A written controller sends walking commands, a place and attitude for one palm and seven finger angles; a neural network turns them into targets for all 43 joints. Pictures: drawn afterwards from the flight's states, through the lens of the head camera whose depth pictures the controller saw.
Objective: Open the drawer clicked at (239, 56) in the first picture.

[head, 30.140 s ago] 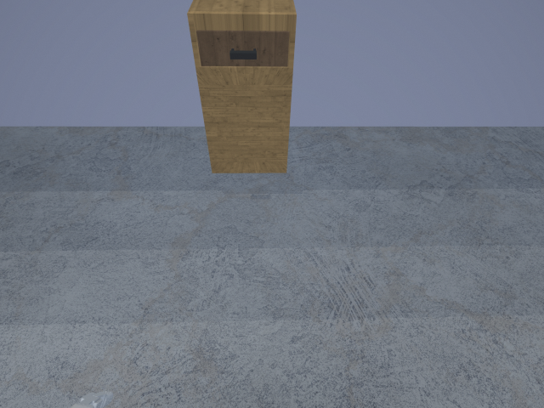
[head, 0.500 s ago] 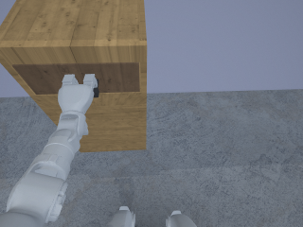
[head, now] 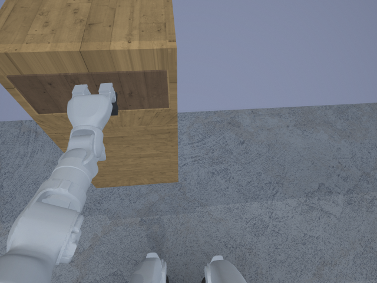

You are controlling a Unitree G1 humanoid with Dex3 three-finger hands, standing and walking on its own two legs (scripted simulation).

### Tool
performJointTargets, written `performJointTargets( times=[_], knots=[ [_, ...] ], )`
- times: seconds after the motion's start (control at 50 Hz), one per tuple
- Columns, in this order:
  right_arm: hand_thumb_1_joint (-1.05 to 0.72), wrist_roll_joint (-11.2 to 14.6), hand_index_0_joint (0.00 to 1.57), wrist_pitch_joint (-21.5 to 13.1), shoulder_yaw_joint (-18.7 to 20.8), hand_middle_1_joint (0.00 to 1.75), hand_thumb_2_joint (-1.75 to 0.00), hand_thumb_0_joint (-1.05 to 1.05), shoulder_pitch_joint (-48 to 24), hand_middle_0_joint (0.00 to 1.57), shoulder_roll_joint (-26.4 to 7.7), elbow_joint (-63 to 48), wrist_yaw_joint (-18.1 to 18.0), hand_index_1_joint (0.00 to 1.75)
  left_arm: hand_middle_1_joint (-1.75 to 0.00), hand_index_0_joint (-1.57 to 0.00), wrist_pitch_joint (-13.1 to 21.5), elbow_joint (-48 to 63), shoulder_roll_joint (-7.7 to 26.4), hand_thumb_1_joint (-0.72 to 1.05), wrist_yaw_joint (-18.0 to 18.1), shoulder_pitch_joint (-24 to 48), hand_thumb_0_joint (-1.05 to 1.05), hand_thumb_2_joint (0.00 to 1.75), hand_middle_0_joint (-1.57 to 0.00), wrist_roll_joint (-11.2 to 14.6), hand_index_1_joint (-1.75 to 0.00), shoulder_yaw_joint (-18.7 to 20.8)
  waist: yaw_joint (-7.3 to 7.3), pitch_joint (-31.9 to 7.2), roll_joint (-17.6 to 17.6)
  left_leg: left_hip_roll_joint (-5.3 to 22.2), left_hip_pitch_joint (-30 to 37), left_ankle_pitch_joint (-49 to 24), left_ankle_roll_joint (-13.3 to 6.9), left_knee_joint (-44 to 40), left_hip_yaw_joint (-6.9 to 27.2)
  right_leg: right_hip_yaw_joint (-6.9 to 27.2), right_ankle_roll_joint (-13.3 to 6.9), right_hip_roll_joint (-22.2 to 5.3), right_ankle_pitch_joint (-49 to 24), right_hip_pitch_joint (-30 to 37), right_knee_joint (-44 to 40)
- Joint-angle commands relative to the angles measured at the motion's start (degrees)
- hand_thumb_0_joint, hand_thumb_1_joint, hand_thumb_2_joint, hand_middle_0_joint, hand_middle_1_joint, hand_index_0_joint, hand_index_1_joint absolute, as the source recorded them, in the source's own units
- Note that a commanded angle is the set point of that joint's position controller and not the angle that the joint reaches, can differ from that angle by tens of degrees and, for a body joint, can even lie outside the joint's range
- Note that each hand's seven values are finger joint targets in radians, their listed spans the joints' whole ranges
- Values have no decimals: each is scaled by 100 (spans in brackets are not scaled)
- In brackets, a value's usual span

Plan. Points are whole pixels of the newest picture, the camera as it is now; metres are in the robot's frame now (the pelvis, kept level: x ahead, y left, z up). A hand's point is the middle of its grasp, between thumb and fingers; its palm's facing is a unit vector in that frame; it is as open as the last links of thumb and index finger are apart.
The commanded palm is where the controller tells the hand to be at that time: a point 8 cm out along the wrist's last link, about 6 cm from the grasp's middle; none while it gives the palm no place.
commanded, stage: lift the fingers back up to retry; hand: left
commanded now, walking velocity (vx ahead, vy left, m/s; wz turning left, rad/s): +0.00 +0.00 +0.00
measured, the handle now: (96, 102) +0.55 +0.23 +0.00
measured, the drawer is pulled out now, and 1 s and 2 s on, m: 0.00 0.00 0.00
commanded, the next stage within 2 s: re-aim the fingers above the handle in 0.80 s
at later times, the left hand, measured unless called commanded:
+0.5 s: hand (106, 113) +0.48 +0.19 +0.03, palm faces -0.03 -0.07 -1.00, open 13.8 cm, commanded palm +0.46 +0.19 +0.10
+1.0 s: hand (102, 116) +0.46 +0.19 +0.06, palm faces +0.02 -0.07 -1.00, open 13.8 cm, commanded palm +0.44 +0.20 +0.11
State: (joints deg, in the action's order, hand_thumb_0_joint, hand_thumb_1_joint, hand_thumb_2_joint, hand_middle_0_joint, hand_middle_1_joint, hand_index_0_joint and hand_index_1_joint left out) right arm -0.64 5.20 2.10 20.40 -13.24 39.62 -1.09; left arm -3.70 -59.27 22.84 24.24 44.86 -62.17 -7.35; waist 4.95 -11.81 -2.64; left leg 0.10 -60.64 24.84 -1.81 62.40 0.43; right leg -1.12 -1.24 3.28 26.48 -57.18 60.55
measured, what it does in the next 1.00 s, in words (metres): shifts its weight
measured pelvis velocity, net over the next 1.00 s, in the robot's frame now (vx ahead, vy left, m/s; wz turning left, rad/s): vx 0.06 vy -0.01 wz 0.00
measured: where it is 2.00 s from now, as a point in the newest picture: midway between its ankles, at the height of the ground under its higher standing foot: outside the picture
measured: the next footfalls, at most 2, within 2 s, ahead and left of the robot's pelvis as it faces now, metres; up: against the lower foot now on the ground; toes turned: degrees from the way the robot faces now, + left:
none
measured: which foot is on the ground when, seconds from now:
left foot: down 0.00-1.00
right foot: down 0.00-1.00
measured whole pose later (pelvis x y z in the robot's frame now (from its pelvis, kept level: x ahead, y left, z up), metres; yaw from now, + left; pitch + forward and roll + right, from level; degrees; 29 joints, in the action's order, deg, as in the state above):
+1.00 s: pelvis +0.06 -0.01 +0.05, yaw +0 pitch +16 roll -1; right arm -0.4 7.1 4.1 13.6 -13.5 37.6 -1.3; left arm 1.8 -41.7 18.7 22.5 27.0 -63.0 -5.4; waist 1.8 -9.5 -2.6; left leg -0.1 -39.1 23.2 -1.1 46.3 -0.3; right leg 0.4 -1.9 3.1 24.7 -36.2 44.9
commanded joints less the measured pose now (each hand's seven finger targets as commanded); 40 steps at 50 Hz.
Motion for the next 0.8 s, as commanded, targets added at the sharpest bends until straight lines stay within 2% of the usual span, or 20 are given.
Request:
performJointTargets(
  times=[0.0,0.04,0.06,0.08,0.16,0.18,0.24,0.26,0.34,0.4,0.46,0.5,0.6,0.62,0.66,0.68,0.7,0.72,0.76,0.78],
  knots=[
    [-90,18,20,-156,323,30,-90,0,518,20,-865,-347,-4,30,-120,-30,0,286,169,-50,-15,1531,0,30,-30,-47,-120,-120,287,-1494,151,-40,1789,-600,-71,-810,158,-59,-131,86,-526,166,-990],
    [-90,16,20,-161,362,30,-90,0,527,20,-869,-301,12,30,-120,-30,-100,581,235,-50,58,1991,0,30,-30,-7,-120,-90,351,-1717,34,-28,2029,-608,-64,-862,190,-47,-120,76,-545,255,-1053],
    [-90,24,20,-159,359,30,-90,0,549,20,-884,-310,11,30,-120,-30,-154,658,351,-50,99,2050,0,30,-30,-9,-120,-17,290,-1896,-86,-35,2171,-627,-54,-937,184,-52,-118,78,-556,362,-1074],
    [-90,40,20,-141,354,30,-90,0,538,20,-891,-293,-5,30,-120,-30,-233,615,506,-50,124,2034,0,30,-30,-3,-120,102,279,-1943,-33,-29,2248,-637,-56,-989,191,-48,-116,85,-565,453,-1128],
    [-90,60,20,-141,312,30,-90,0,540,20,-871,-276,-59,30,-120,-30,-382,779,484,-50,81,2454,0,30,-30,90,-120,-15,367,-1966,-89,-46,2523,-741,-71,-1182,185,-67,-83,89,-670,704,-1329],
    [-90,69,20,-129,307,30,-90,0,530,20,-889,-247,-85,30,-120,-30,-400,680,754,-50,72,2385,0,30,-30,78,-120,204,343,-1905,-4,-32,2537,-763,-80,-1221,185,-49,-83,89,-699,782,-1388],
    [-90,57,20,-135,287,30,-90,0,503,20,-885,-311,-140,30,-120,-30,-271,1019,925,-50,-19,2463,0,30,-30,118,-120,304,249,-2122,-175,-44,2811,-1117,-73,-1339,156,-35,-100,91,-973,1158,-1487],
    [-90,59,20,-147,288,30,-90,0,511,20,-841,-341,-142,30,-120,-30,-221,1042,762,-50,-48,2275,0,30,-30,144,-120,217,231,-2092,-228,-51,2936,-1268,-87,-1367,105,-31,-95,102,-1094,1258,-1561],
    [-90,57,20,-163,318,30,-90,0,447,20,-803,-397,-162,30,-120,-30,93,1416,680,-50,-100,2095,0,30,-30,142,-120,232,171,-2015,-197,-30,3176,-1674,-74,-1476,80,-28,-106,107,-1421,1490,-1689],
    [-90,51,20,-129,322,30,-90,0,427,20,-820,-396,-162,30,-120,-30,239,1577,1112,-50,57,1754,0,30,-30,57,-120,657,-2,-2002,-208,-42,3224,-2021,-71,-1533,18,-2,-119,117,-1778,1752,-1710],
    [-90,44,20,-98,353,30,-90,0,391,20,-809,-393,-117,30,-120,-30,213,1702,1085,-50,258,1683,0,30,-30,-15,-120,703,-36,-2018,-205,-61,3267,-2336,-56,-1597,-34,-19,-119,112,-2118,2010,-1735],
    [-90,55,20,-50,350,30,-90,0,317,20,-830,-390,-84,30,-120,-30,72,1672,1296,-50,361,1452,0,30,-30,-24,-120,901,-151,-2054,-164,-72,3269,-2463,-45,-1667,-84,-1,-120,112,-2316,2263,-1772],
    [-90,98,20,14,426,30,-90,0,212,20,-819,-431,-25,30,-120,-30,-237,2212,980,-50,186,1248,0,30,-30,120,-120,640,-138,-2513,-145,-56,3891,-3480,-43,-1734,-175,50,-69,84,-3473,2946,-1913],
    [-90,110,20,10,444,30,-90,0,206,20,-818,-452,-6,30,-120,-30,-318,2111,675,-50,83,888,0,30,-30,203,-120,432,-102,-2321,-115,-63,3913,-3538,-57,-1757,-189,39,-67,87,-3550,2994,-1984],
    [-90,142,20,49,427,30,-90,0,140,20,-841,-429,-8,30,-120,-30,-365,1937,430,-50,-166,609,0,30,-30,293,-120,214,-20,-1988,286,-76,3809,-3426,-74,-1841,-178,45,-15,70,-3622,3028,-2111],
    [-90,146,20,78,421,30,-90,0,121,20,-890,-438,-25,30,-120,-30,-380,1774,588,-50,-274,342,0,30,-30,326,-120,355,-40,-1631,432,-84,3664,-3234,-86,-1891,-180,38,-36,66,-3577,3052,-2152],
    [-90,165,20,106,383,30,-90,0,41,20,-884,-463,-42,30,-120,-30,-340,1856,488,-50,-382,489,0,30,-30,308,-120,174,-11,-1589,504,-117,3627,-3075,-91,-1951,-185,68,-5,49,-3527,3043,-2211],
    [-90,152,20,115,396,30,-90,0,34,20,-890,-470,-56,30,-120,-30,-269,1924,446,-50,-461,560,0,30,-30,303,-120,113,39,-1367,450,-109,3651,-2991,-100,-1983,-168,48,-33,39,-3435,2977,-2229],
    [-90,145,20,121,409,30,-90,0,-49,20,-831,-551,-72,30,-120,-30,4,2454,476,-50,-562,713,0,30,-30,272,-120,108,-43,-1637,182,-112,3948,-3323,-109,-1973,-169,97,-37,18,-3528,3000,-2211],
    [-90,113,20,132,432,30,-90,0,-52,20,-841,-559,-95,30,-120,-30,127,2530,642,-50,-555,568,0,30,-30,259,-120,292,-90,-1612,49,-102,4042,-3404,-107,-1947,-141,100,-75,26,-3475,2973,-2172]
  ],
)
